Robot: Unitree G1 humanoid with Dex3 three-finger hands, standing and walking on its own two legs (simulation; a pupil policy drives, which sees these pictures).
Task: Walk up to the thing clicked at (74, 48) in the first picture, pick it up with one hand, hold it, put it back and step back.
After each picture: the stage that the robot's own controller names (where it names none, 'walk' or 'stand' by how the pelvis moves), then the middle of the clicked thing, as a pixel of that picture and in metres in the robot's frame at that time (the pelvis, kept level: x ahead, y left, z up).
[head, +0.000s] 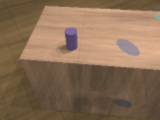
stand; (71, 39) +0.71 +0.08 -0.08
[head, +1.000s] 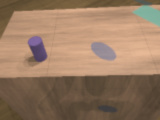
walk; (38, 49) +0.59 +0.25 -0.06
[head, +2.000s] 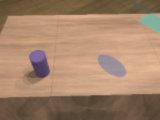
stand; (40, 64) +0.48 +0.20 -0.06
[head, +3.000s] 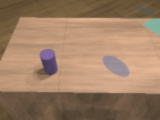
stand; (49, 62) +0.52 +0.17 -0.08
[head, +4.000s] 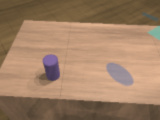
stand; (51, 68) +0.49 +0.16 -0.08
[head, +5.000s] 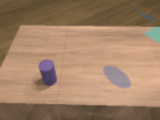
stand; (48, 73) +0.48 +0.18 -0.08
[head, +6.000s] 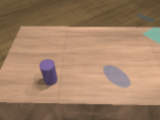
stand; (49, 72) +0.48 +0.18 -0.09
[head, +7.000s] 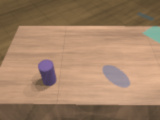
rise first; (47, 73) +0.48 +0.18 -0.09
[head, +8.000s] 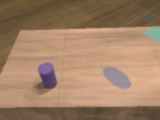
rise first; (48, 76) +0.46 +0.20 -0.08
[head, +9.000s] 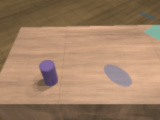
go down; (49, 73) +0.47 +0.20 -0.08
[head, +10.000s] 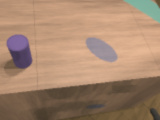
go down; (20, 52) +0.47 +0.19 -0.02
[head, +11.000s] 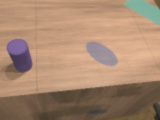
approach; (20, 56) +0.47 +0.19 -0.01
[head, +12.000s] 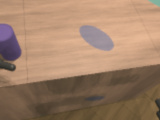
close in; (7, 43) +0.49 +0.20 +0.01
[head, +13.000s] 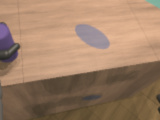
lift; (3, 44) +0.49 +0.20 +0.02
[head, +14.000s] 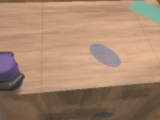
lift; (8, 73) +0.38 +0.23 +0.04
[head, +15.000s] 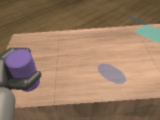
hold; (24, 71) +0.32 +0.18 +0.16
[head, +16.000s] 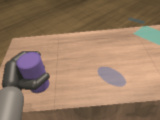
hold; (34, 73) +0.33 +0.15 +0.14
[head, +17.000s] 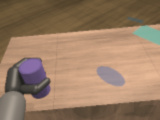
hold; (36, 79) +0.33 +0.16 +0.11
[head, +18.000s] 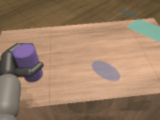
crouch; (29, 63) +0.39 +0.17 +0.11
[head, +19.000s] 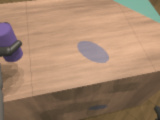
lower; (7, 43) +0.48 +0.20 +0.06
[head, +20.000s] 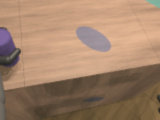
lower; (4, 49) +0.47 +0.20 +0.02
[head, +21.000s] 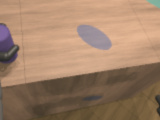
lower; (2, 45) +0.48 +0.20 +0.02
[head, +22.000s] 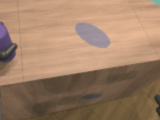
lower; (0, 44) +0.48 +0.20 +0.02
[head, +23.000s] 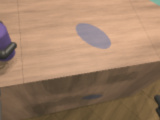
lower; (0, 43) +0.49 +0.20 +0.02
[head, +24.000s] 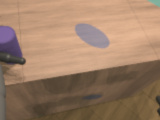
withdraw; (8, 46) +0.48 +0.18 +0.02
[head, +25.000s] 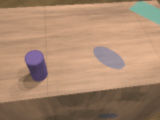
sink last; (37, 66) +0.44 +0.17 -0.02
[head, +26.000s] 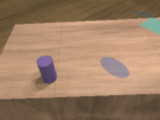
stand; (47, 69) +0.47 +0.18 -0.03
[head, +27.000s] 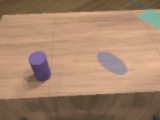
stand; (40, 67) +0.45 +0.19 -0.02
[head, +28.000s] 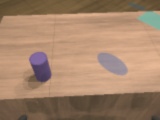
stand; (41, 67) +0.45 +0.18 -0.01
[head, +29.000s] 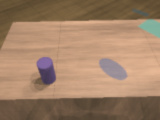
stand; (46, 71) +0.46 +0.18 -0.06
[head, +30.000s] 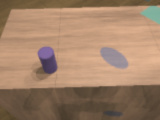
walk; (48, 60) +0.49 +0.17 -0.07
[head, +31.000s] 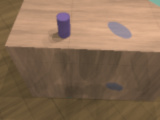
walk; (63, 25) +0.70 +0.10 -0.06
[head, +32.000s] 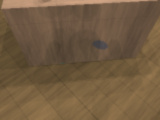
walk; out of the picture +0.99 +0.22 -0.06
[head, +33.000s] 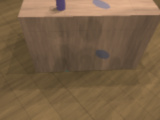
stand; (60, 1) +1.08 +0.17 -0.08
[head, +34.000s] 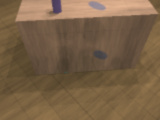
stand; (56, 4) +1.09 +0.18 -0.09
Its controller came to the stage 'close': yes
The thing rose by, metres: 0.22
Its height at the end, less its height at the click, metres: +0.00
